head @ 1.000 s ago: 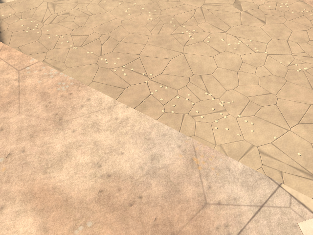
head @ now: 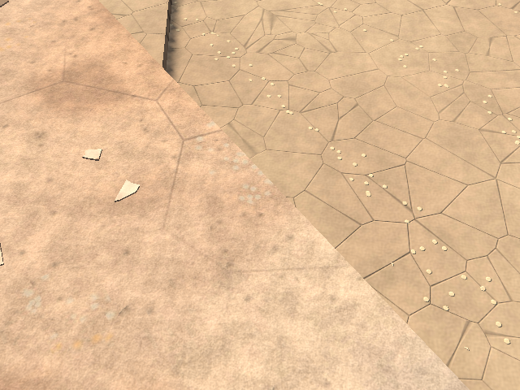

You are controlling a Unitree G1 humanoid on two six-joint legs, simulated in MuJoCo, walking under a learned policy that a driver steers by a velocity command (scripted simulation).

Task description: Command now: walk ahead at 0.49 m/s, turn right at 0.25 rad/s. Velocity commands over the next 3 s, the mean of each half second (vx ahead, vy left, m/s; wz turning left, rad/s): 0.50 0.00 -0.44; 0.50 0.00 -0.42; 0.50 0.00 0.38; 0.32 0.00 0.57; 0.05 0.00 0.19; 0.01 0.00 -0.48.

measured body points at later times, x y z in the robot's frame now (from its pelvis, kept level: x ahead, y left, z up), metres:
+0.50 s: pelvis +0.27 +0.04 +0.01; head +0.29 +0.05 +0.46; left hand +0.41 +0.28 -0.12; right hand +0.32 -0.24 -0.09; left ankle +0.32 +0.13 -0.73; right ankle +0.20 -0.07 -0.65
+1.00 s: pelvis +0.49 -0.12 +0.00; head +0.50 -0.13 +0.45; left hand +0.72 +0.05 -0.11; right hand +0.39 -0.33 -0.14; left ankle +0.45 +0.08 -0.63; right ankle +0.48 -0.20 -0.73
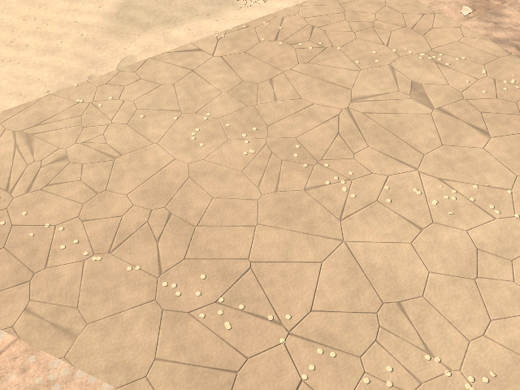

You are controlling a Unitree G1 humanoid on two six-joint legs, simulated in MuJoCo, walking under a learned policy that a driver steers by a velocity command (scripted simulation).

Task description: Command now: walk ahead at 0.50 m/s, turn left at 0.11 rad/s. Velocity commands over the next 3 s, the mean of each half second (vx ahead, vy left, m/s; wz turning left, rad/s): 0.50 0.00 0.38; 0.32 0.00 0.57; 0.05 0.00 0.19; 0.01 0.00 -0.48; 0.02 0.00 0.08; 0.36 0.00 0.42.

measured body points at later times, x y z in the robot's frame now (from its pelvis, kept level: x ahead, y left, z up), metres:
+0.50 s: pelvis +0.27 +0.05 -0.01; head +0.30 +0.06 +0.43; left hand +0.32 +0.33 -0.13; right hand +0.38 -0.21 -0.15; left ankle +0.29 +0.12 -0.74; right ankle +0.24 -0.09 -0.66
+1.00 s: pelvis +0.52 +0.05 -0.12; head +0.55 +0.05 +0.33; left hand +0.54 +0.33 -0.23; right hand +0.73 -0.15 -0.25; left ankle +0.40 +0.14 -0.64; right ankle +0.63 +0.00 -0.86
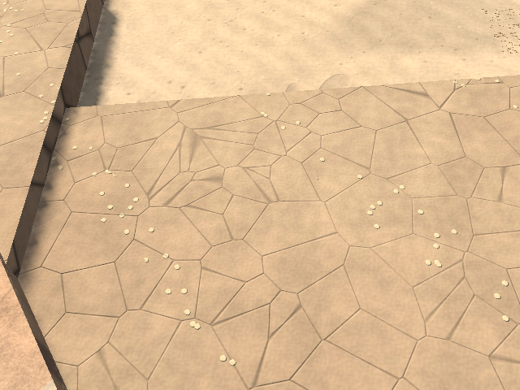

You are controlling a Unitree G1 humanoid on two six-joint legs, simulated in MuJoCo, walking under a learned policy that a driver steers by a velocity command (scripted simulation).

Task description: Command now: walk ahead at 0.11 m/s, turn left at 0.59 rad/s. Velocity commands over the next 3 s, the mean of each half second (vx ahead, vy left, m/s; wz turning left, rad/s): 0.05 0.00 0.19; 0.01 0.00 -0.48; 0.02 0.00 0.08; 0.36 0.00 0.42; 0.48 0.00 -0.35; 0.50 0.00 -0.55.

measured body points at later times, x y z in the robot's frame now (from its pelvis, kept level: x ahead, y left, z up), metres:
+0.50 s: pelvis +0.07 +0.03 +0.00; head +0.08 +0.04 +0.45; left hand +0.13 +0.29 -0.13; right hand +0.28 -0.19 -0.08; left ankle +0.08 +0.15 -0.73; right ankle +0.06 -0.10 -0.73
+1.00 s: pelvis +0.06 -0.05 +0.01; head +0.10 -0.10 +0.46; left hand +0.26 +0.20 -0.07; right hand +0.18 -0.36 -0.11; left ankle +0.13 +0.12 -0.64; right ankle +0.05 -0.11 -0.73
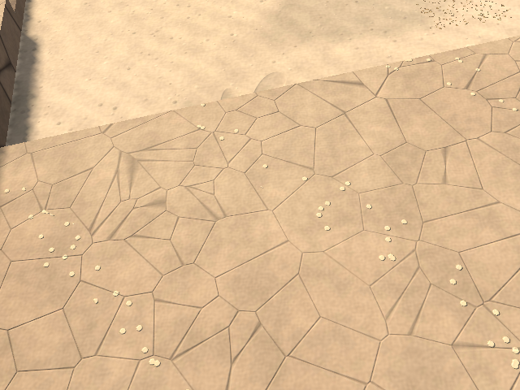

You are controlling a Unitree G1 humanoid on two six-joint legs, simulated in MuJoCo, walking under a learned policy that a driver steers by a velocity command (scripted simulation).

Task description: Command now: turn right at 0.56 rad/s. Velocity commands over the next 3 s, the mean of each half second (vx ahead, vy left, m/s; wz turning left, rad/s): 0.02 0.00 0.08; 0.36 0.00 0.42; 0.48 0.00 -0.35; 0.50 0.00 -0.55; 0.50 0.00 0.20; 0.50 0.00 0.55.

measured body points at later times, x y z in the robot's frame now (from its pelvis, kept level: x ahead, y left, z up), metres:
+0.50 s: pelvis +0.05 +0.03 -0.02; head +0.07 +0.05 +0.43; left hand +0.15 +0.32 -0.12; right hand +0.22 -0.24 -0.12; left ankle +0.06 +0.16 -0.74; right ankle +0.00 -0.06 -0.74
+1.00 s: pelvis +0.23 +0.15 +0.00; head +0.26 +0.20 +0.44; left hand +0.37 +0.45 -0.08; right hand +0.35 -0.11 -0.11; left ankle +0.09 +0.18 -0.74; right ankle +0.46 +0.06 -0.69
